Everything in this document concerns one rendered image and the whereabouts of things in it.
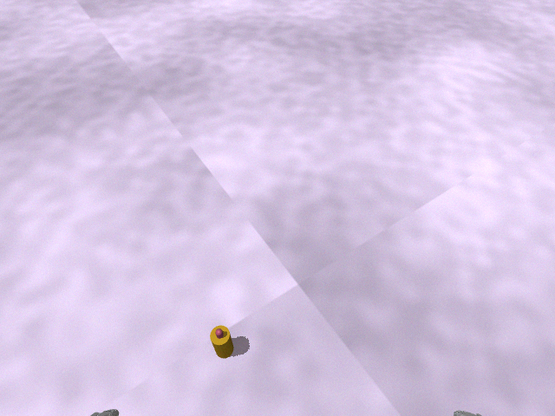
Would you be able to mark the bottle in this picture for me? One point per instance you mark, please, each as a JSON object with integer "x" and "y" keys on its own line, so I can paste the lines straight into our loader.
{"x": 222, "y": 341}

